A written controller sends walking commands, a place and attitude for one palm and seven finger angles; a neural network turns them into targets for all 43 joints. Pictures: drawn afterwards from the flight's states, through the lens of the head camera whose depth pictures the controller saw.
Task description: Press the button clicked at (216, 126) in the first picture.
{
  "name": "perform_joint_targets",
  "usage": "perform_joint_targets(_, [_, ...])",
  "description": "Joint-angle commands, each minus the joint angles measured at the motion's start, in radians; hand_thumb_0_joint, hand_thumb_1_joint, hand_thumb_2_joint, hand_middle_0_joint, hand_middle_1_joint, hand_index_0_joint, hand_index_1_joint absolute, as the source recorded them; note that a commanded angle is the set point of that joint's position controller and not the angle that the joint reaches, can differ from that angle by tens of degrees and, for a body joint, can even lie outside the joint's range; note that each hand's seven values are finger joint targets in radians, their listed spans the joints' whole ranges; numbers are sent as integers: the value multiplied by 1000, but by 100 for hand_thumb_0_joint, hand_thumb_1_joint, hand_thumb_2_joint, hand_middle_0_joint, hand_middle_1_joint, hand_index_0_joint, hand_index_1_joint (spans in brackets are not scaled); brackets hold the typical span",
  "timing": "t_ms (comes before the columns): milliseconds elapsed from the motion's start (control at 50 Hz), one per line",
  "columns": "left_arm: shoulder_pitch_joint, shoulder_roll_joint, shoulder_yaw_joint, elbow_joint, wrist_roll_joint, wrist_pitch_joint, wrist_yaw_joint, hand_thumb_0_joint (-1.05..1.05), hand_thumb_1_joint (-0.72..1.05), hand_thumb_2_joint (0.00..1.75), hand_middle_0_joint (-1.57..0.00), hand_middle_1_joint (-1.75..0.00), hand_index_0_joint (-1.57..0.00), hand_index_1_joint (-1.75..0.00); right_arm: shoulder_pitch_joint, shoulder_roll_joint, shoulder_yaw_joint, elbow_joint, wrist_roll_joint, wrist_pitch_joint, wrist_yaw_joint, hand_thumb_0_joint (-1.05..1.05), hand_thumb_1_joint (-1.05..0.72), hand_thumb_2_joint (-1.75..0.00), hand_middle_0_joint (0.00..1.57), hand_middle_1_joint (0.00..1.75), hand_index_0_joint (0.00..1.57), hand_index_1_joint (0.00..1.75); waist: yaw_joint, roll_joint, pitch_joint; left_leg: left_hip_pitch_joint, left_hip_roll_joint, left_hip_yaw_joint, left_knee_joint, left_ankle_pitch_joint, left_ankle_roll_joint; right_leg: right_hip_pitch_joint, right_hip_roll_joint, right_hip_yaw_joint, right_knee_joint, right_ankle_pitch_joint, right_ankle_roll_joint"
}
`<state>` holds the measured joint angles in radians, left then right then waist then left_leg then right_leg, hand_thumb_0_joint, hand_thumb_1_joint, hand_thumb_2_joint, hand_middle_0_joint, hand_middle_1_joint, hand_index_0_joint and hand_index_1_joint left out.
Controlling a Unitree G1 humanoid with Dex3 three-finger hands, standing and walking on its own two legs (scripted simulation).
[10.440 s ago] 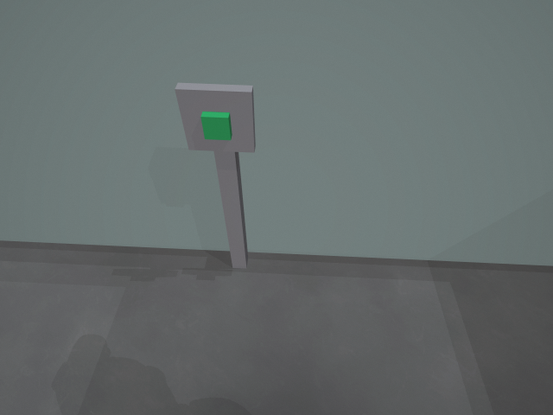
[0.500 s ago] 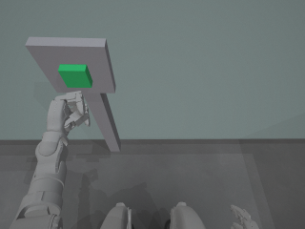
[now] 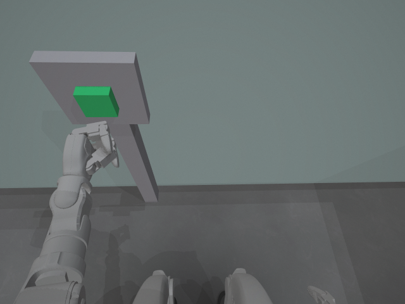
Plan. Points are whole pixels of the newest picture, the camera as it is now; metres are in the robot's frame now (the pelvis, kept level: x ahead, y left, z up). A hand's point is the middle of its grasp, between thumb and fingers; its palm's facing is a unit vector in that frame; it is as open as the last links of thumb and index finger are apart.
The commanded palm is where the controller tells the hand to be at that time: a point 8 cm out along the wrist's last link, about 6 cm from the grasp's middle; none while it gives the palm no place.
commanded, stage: aim a knuckle at the button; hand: left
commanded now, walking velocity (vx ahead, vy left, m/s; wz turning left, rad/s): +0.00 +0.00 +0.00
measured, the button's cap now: (98, 101) +0.50 +0.22 +0.06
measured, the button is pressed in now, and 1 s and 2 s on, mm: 0 0 11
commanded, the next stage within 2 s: press the button with the knuckle in 0.30 s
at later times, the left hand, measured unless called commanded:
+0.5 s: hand (110, 152) +0.40 +0.18 +0.03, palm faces +0.02 -1.00 -0.04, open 3.1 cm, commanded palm +0.38 +0.23 +0.04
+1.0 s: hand (112, 133) +0.44 +0.19 +0.03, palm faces +0.01 -1.00 -0.03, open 2.9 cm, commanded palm +0.43 +0.23 +0.04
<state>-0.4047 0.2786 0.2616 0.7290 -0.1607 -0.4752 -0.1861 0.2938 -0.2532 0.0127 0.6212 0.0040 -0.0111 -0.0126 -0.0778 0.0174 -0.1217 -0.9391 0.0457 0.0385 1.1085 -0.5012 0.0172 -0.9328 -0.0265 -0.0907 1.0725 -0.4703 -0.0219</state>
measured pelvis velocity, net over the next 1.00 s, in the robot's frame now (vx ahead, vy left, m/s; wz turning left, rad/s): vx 0.00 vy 0.01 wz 0.00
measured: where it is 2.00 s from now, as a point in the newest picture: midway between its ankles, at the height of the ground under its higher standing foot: outside the picture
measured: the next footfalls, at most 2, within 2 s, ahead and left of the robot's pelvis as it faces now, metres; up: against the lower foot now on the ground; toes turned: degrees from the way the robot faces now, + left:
none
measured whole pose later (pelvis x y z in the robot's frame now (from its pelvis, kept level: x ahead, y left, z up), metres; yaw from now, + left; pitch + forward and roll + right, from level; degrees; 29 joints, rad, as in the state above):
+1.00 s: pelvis +0.00 +0.01 -0.01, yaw +0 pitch +21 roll -2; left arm -0.62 0.35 0.32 0.93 -0.14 -0.48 -0.22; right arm 0.31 -0.26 0.02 0.64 -0.01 0.01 -0.01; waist -0.11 0.02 -0.12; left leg -1.01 0.05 0.03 1.15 -0.51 0.02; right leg -1.00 -0.03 -0.09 1.10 -0.47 -0.02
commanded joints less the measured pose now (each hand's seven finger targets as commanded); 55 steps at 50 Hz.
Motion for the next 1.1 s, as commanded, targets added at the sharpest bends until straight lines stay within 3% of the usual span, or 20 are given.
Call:
perform_joint_targets(0, [-338, 191, 35, -209, -12, -84, -5, 0, 90, 90, -130, -150, -130, -150, 50, -149, -62, -90, 5, -38, -11, 0, -90, -90, 20, 30, 20, 30, -7, 54, -400, 244, -31, -59, -137, 289, -4, 207, 32, 68, -129, 260, 0])
perform_joint_targets(60, [-357, 151, 1, -149, -6, -63, -5, 0, 90, 90, -130, -150, -130, -150, 46, -148, -58, -88, 9, -36, -11, 0, -90, -90, 20, 30, 20, 30, -20, 36, -358, 230, -31, -67, -144, 261, -4, 171, 32, 57, -129, 229, 0])
perform_joint_targets(160, [-322, 200, 58, -173, -10, -60, 12, 0, 90, 90, -130, -150, -130, -150, 41, -150, -61, -109, 4, -32, -9, 0, -90, -90, 20, 30, 20, 30, 13, 31, -434, 232, -37, -59, -136, 303, -2, 226, 28, 67, -117, 281, 0])
perform_joint_targets(280, [-319, 224, 74, -193, -10, -66, 12, 0, 90, 90, -130, -150, -130, -150, 33, -145, -55, -115, 7, -26, -9, 0, -90, -90, 20, 30, 20, 30, 11, 8, -405, 180, -40, -44, -135, 282, 1, 270, 28, 82, -126, 301, 5])
perform_joint_targets(320, [-281, 194, 56, -187, -15, -64, 3, 0, 90, 90, -130, -150, -130, -150, 30, -142, -55, -123, 9, -26, -9, 0, -90, -90, 20, 30, 20, 30, 11, 2, -387, 176, -41, -40, -140, 267, 1, 270, 28, 83, -136, 289, 6])
perform_joint_targets(360, [-299, 158, 18, -188, -19, -63, -10, 0, 90, 90, -130, -150, -130, -150, 27, -141, -54, -117, 12, -29, -10, 0, -90, -90, 20, 30, 20, 30, -6, 17, -372, 195, -39, -43, -139, 262, 2, 237, 29, 79, -141, 274, 4])
perform_joint_targets(440, [-444, 205, 35, -170, -24, -71, -23, 0, 90, 90, -130, -150, -130, -150, 38, -149, -53, -89, 12, -34, -23, 0, -90, -90, 20, 30, 20, 30, -33, -2, -350, 164, -37, -54, -125, 214, 6, 212, 28, 89, -146, 223, 6])
perform_joint_targets(520, [-479, 248, 69, -151, -21, -84, -30, 0, 90, 90, -130, -150, -130, -150, 44, -150, -52, -76, 8, -41, -28, 0, -90, -90, 20, 30, 20, 30, -17, 58, -420, 200, -38, -59, -115, 249, 3, 214, 27, 89, -128, 242, 2])
perform_joint_targets(560, [-479, 214, 39, -105, -13, -77, -32, 0, 90, 90, -130, -150, -130, -150, 48, -149, -52, -69, 7, -40, -25, 0, -90, -90, 20, 30, 20, 30, -27, 87, -408, 224, -35, -68, -116, 268, -2, 164, 29, 75, -117, 240, 0])
perform_joint_targets(600, [-513, 218, 42, -86, -13, -68, -29, 0, 90, 90, -130, -150, -130, -150, 58, -153, -53, -63, 5, -38, -22, 0, -90, -90, 20, 30, 20, 30, -33, 77, -418, 225, -33, -70, -109, 271, -1, 157, 30, 72, -116, 240, 2])
perform_joint_targets(640, [-474, 275, 95, -50, -11, -54, -25, 0, 90, 90, -130, -150, -130, -150, 69, -164, -55, -71, 1, -32, -21, 0, -90, -90, 20, 30, 20, 30, -20, 37, -442, 198, -34, -71, -108, 289, 2, 191, 32, 73, -110, 263, 2])
perform_joint_targets(660, [-463, 271, 95, -25, -8, -44, -25, 0, 90, 90, -130, -150, -130, -150, 70, -161, -52, -73, 4, -27, -20, 0, -90, -90, 20, 30, 20, 30, -18, 29, -437, 187, -35, -66, -109, 299, 2, 202, 31, 73, -109, 280, 3])
perform_joint_targets(720, [-507, 285, 106, -24, -8, -35, -25, 0, 90, 90, -130, -150, -130, -150, 78, -160, -52, -79, 3, -20, -16, 0, -90, -90, 20, 30, 20, 30, -22, 27, -436, 162, -36, -57, -106, 293, 6, 222, 30, 80, -112, 293, 6])
perform_joint_targets(740, [-497, 314, 134, -35, -9, -40, -23, 0, 90, 90, -130, -150, -130, -150, 82, -162, -53, -83, 0, -19, -16, 0, -90, -90, 20, 30, 20, 30, -10, 37, -455, 163, -37, -59, -104, 313, 5, 236, 32, 82, -105, 310, 4])
perform_joint_targets(800, [-557, 275, 95, -44, -1, -52, -21, 0, 90, 90, -130, -150, -130, -150, 89, -157, -53, -80, -2, -11, -11, 0, -90, -90, 20, 30, 20, 30, -33, 54, -454, 199, -31, -64, -103, 332, 3, 195, 35, 72, -101, 310, 6])
perform_joint_targets(860, [-547, 295, 113, -33, 1, -64, -21, 0, 90, 90, -130, -150, -130, -150, 103, -164, -57, -72, -3, -6, -9, 0, -90, -90, 20, 30, 20, 30, -32, 53, -459, 221, -27, -68, -100, 358, 1, 183, 38, 70, -101, 318, 4])
perform_joint_targets(900, [-613, 263, 81, -26, 2, -67, -21, 0, 90, 90, -130, -150, -130, -150, 103, -160, -57, -61, -3, -4, -8, 0, -90, -90, 20, 30, 20, 30, -52, 74, -441, 232, -25, -75, -101, 335, -3, 139, 38, 63, -102, 283, 5])
perform_joint_targets(960, [-665, 284, 93, 7, 10, -73, -13, 0, 90, 90, -130, -150, -130, -150, 115, -168, -59, -45, -6, -1, -11, 0, -90, -90, 20, 30, 20, 30, -66, 55, -437, 237, -22, -86, -98, 311, 0, 108, 40, 59, -103, 247, 5])
perform_joint_targets(1040, [-716, 308, 103, 27, 21, -83, -8, 0, 90, 90, -130, -150, -130, -150, 123, -171, -56, -38, -11, 3, -13, 0, -90, -90, 20, 30, 20, 30, -67, 87, -462, 252, -24, -93, -93, 310, 0, 91, 40, 59, -98, 233, 2])
perform_joint_targets(1080, [-773, 296, 85, 65, 25, -82, -10, 0, 90, 90, -130, -150, -130, -150, 122, -169, -51, -30, -11, 5, -13, 0, -90, -90, 20, 30, 20, 30, -86, 95, -442, 241, -24, -96, -91, 282, 0, 66, 41, 57, -103, 207, 4])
